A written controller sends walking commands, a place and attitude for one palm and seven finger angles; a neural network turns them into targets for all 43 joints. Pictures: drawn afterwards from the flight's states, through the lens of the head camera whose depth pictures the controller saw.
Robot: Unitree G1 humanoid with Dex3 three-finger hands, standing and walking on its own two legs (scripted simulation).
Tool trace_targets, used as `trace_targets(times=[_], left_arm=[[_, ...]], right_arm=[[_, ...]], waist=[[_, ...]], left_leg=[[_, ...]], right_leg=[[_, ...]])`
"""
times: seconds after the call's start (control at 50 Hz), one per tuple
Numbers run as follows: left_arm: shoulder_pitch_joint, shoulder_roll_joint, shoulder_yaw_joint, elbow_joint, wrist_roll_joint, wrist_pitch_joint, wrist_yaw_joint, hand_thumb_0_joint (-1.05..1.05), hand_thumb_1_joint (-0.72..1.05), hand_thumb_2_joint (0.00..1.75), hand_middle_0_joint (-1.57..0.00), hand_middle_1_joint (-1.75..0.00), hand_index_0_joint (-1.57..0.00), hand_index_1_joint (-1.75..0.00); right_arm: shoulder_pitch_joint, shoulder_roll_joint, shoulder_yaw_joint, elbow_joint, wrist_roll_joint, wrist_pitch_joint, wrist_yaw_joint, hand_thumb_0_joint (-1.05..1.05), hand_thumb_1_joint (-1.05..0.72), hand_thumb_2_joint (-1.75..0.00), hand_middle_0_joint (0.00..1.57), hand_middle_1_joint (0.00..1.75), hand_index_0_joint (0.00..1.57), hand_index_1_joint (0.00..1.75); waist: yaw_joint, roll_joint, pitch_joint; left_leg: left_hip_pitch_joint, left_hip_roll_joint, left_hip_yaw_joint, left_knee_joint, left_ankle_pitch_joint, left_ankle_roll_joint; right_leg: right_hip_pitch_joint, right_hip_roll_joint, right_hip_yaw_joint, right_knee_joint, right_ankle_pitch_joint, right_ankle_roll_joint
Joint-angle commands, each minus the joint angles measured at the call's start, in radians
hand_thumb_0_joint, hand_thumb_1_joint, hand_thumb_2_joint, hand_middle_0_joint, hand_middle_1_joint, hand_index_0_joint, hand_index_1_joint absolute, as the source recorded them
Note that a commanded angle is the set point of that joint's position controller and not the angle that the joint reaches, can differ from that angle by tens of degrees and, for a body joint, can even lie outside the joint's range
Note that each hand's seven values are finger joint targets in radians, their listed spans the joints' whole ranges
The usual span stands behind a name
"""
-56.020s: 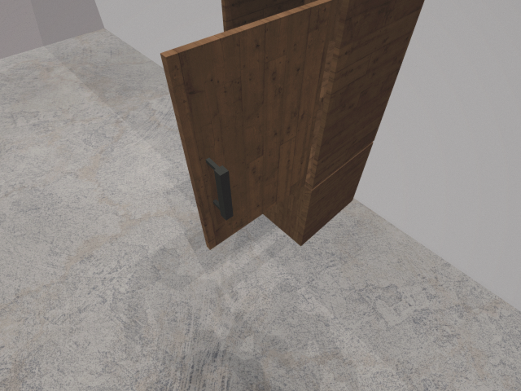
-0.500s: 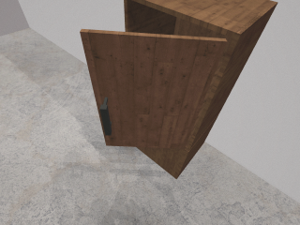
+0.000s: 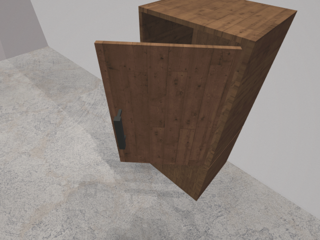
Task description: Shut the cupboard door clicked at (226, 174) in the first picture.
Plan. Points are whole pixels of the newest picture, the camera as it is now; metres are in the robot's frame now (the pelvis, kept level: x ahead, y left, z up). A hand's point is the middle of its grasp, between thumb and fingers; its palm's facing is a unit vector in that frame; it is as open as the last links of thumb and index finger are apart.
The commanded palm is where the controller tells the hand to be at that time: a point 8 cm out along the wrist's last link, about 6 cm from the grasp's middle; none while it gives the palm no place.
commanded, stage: look again from close up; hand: left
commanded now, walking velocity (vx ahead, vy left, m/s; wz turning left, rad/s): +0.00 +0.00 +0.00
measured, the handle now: (121, 129) +0.52 +0.18 -0.07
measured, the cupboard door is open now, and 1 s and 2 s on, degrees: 39 39 39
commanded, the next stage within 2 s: shuffle to correct the standing spot in 0.22 s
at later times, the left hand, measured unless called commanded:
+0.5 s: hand out of the picture -0.03 +0.14 -0.18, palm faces +0.02 -0.99 -0.13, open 7.4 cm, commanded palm none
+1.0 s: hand out of the picture +0.02 +0.15 -0.19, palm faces +0.07 -0.99 -0.10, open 7.4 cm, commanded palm none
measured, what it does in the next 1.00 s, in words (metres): shifts its weight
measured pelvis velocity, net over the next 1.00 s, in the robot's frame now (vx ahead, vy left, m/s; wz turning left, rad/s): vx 0.05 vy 0.00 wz -0.01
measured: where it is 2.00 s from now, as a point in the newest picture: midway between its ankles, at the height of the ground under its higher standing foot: outside the picture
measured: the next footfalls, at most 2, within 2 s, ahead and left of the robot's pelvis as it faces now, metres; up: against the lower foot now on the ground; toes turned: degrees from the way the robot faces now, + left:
none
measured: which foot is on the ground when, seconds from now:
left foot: down 0.00-1.00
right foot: down 0.00-1.00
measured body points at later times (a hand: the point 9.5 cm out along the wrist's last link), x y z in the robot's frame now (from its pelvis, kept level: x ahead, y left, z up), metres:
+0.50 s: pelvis -0.01 -0.02 +0.00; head -0.03 +0.01 +0.45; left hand -0.03 +0.20 -0.17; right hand -0.03 -0.25 -0.15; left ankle +0.04 +0.06 -0.73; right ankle +0.00 -0.14 -0.73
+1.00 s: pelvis +0.05 +0.00 -0.01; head +0.05 +0.04 +0.44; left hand +0.02 +0.20 -0.18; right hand +0.03 -0.21 -0.16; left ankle +0.07 +0.07 -0.74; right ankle +0.02 -0.13 -0.74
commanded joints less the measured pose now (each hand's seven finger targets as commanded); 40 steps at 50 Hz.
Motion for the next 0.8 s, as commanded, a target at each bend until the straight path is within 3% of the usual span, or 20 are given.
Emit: trace_targets(times=[0.0,0.04,0.08,0.28,0.34,0.36,0.42,0.52,0.56,0.6,0.66,0.68,0.72,0.76,0.78], left_arm=[[0.081,0.110,0.022,-0.058,0.005,-0.015,0.004,0.00,0.90,0.90,-0.20,-0.30,-0.20,-0.30],[0.074,0.107,0.022,-0.066,0.003,-0.021,0.004,0.00,0.90,0.90,-0.20,-0.30,-0.20,-0.30],[0.072,0.106,0.021,-0.073,0.001,-0.023,0.005,0.00,0.90,0.90,-0.20,-0.30,-0.20,-0.30],[0.110,0.078,0.013,-0.036,-0.002,-0.024,0.006,0.00,0.90,0.90,-0.20,-0.30,-0.20,-0.30],[0.129,0.060,0.010,-0.010,-0.001,-0.022,0.002,0.00,0.90,0.90,-0.20,-0.30,-0.20,-0.30],[0.140,0.065,0.015,-0.009,0.003,-0.021,0.002,0.00,0.90,0.90,-0.20,-0.30,-0.20,-0.30],[0.156,0.061,0.024,-0.002,0.004,-0.014,-0.003,0.00,0.90,0.90,-0.20,-0.30,-0.20,-0.30],[0.180,0.054,0.037,0.004,0.000,-0.019,-0.006,0.00,0.90,0.90,-0.20,-0.30,-0.20,-0.30],[0.177,0.046,0.039,-0.001,0.004,-0.018,-0.007,0.00,0.90,0.90,-0.20,-0.30,-0.20,-0.30],[0.178,0.022,0.038,-0.004,0.007,-0.016,-0.009,0.00,0.90,0.90,-0.20,-0.30,-0.20,-0.30],[0.173,-0.023,0.031,-0.010,0.015,-0.020,-0.015,0.00,0.90,0.90,-0.20,-0.30,-0.20,-0.30],[0.170,-0.035,0.029,-0.013,0.014,-0.023,-0.017,0.00,0.90,0.90,-0.20,-0.30,-0.20,-0.30],[0.159,-0.048,0.030,-0.013,0.011,-0.031,-0.020,0.00,0.90,0.90,-0.20,-0.30,-0.20,-0.30],[0.188,-0.048,0.034,-0.002,0.009,-0.036,-0.020,0.00,0.90,0.90,-0.20,-0.30,-0.20,-0.30],[0.211,-0.042,0.038,0.007,0.007,-0.039,-0.018,0.00,0.90,0.90,-0.20,-0.30,-0.20,-0.30]], right_arm=[[0.020,-0.147,-0.037,-0.070,0.001,-0.018,-0.002,0.00,-0.90,-0.90,0.20,0.30,0.20,0.30],[0.032,-0.136,-0.037,-0.063,0.002,-0.022,-0.002,0.00,-0.90,-0.90,0.20,0.30,0.20,0.30],[0.042,-0.126,-0.033,-0.053,0.004,-0.026,-0.002,0.00,-0.90,-0.90,0.20,0.30,0.20,0.30],[0.071,-0.085,-0.019,0.016,0.009,-0.027,-0.004,0.00,-0.90,-0.90,0.20,0.30,0.20,0.30],[0.092,-0.073,-0.015,0.047,0.005,-0.021,-0.004,0.00,-0.90,-0.90,0.20,0.30,0.20,0.30],[0.105,-0.072,-0.017,0.050,0.005,-0.017,-0.004,0.00,-0.90,-0.90,0.20,0.30,0.20,0.30],[0.115,-0.067,-0.020,0.059,-0.002,-0.010,-0.003,0.00,-0.90,-0.90,0.20,0.30,0.20,0.30],[0.150,-0.033,-0.022,0.060,-0.001,-0.018,-0.003,0.00,-0.90,-0.90,0.20,0.30,0.20,0.30],[0.173,-0.032,-0.026,0.065,-0.001,-0.021,-0.004,0.00,-0.90,-0.90,0.20,0.30,0.20,0.30],[0.191,-0.048,-0.033,0.070,-0.001,-0.022,-0.007,0.00,-0.90,-0.90,0.20,0.30,0.20,0.30],[0.232,-0.075,-0.045,0.078,0.001,-0.030,-0.015,0.00,-0.90,-0.90,0.20,0.30,0.20,0.30],[0.236,-0.076,-0.046,0.078,0.001,-0.034,-0.016,0.00,-0.90,-0.90,0.20,0.30,0.20,0.30],[0.235,-0.063,-0.045,0.077,0.001,-0.040,-0.017,0.00,-0.90,-0.90,0.20,0.30,0.20,0.30],[0.205,-0.036,-0.039,0.071,0.005,-0.043,-0.018,0.00,-0.90,-0.90,0.20,0.30,0.20,0.30],[0.188,-0.026,-0.038,0.066,0.007,-0.046,-0.018,0.00,-0.90,-0.90,0.20,0.30,0.20,0.30]], waist=[[0.007,-0.044,0.094],[-0.003,-0.079,0.077],[-0.005,-0.045,0.062],[0.001,-0.015,0.064],[0.001,-0.009,0.061],[0.005,-0.038,0.067],[0.007,-0.022,0.122],[0.005,-0.061,0.149],[-0.003,-0.019,0.152],[-0.004,0.047,0.175],[-0.007,0.094,0.189],[-0.006,0.089,0.165],[-0.006,0.067,0.130],[0.019,0.029,0.113],[0.027,0.014,0.097]], left_leg=[[-0.119,0.153,-0.209,-0.206,-0.191,-0.039],[-0.073,0.144,-0.191,-0.181,-0.130,-0.041],[-0.056,0.144,-0.179,-0.172,-0.091,-0.041],[-0.056,0.144,-0.157,-0.176,-0.057,-0.052],[-0.061,0.140,-0.155,-0.182,-0.168,-0.055],[-0.076,0.137,-0.151,-0.168,-0.215,-0.051],[-0.132,0.120,-0.142,-0.137,-0.309,-0.048],[-0.142,0.097,-0.101,-0.056,-0.252,-0.045],[-0.122,0.119,-0.130,-0.091,-0.301,-0.035],[-0.130,0.168,-0.206,-0.174,-0.400,-0.013],[-0.095,0.283,-0.379,-0.299,-0.451,0.064],[-0.056,0.304,-0.393,-0.300,-0.407,0.085],[-0.026,0.305,-0.354,-0.269,-0.281,0.096],[-0.085,0.262,-0.271,-0.211,-0.198,0.070],[-0.127,0.228,-0.220,-0.174,-0.179,0.044]], right_leg=[[-0.062,-0.044,0.088,-0.084,-0.043,-0.072],[-0.091,-0.054,0.109,-0.108,-0.049,-0.072],[-0.087,-0.059,0.112,-0.116,-0.028,-0.072],[-0.054,-0.063,0.108,-0.146,0.006,-0.065],[-0.055,-0.059,0.105,-0.158,-0.105,-0.066],[-0.050,-0.056,0.100,-0.159,-0.154,-0.068],[-0.101,-0.064,0.132,-0.167,-0.299,-0.085],[-0.121,-0.086,0.168,-0.165,-0.315,-0.117],[-0.154,-0.063,0.136,-0.129,-0.325,-0.113],[-0.178,-0.020,0.078,-0.051,-0.291,-0.098],[-0.206,0.034,-0.027,0.129,-0.136,-0.083],[-0.223,0.028,-0.034,0.147,-0.130,-0.082],[-0.192,0.018,-0.035,0.112,-0.132,-0.081],[-0.066,0.012,-0.031,-0.003,-0.055,-0.086],[0.002,-0.013,0.002,-0.035,-0.031,-0.094]])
